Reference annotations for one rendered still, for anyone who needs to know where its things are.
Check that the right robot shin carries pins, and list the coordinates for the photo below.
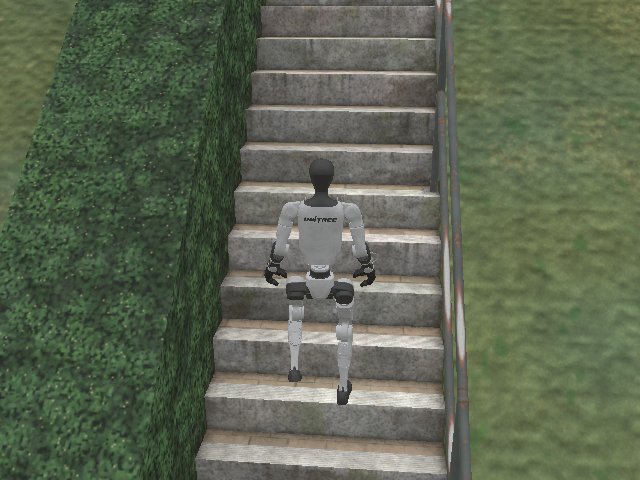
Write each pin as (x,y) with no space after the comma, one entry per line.
(344,354)

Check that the robot left hand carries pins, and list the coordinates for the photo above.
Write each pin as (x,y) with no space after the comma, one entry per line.
(268,275)

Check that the robot right forearm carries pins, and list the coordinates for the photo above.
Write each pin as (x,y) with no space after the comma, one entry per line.
(366,262)

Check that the robot left foot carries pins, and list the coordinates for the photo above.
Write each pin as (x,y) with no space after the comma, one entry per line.
(294,375)

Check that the robot right hand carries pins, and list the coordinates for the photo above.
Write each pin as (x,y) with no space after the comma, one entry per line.
(371,276)

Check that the right robot upper arm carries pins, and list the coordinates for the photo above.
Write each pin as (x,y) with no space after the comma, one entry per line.
(352,212)

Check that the left robot upper arm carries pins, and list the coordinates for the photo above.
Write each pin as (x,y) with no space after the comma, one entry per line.
(289,211)

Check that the robot left forearm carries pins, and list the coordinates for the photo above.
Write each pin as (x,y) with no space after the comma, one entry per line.
(275,260)

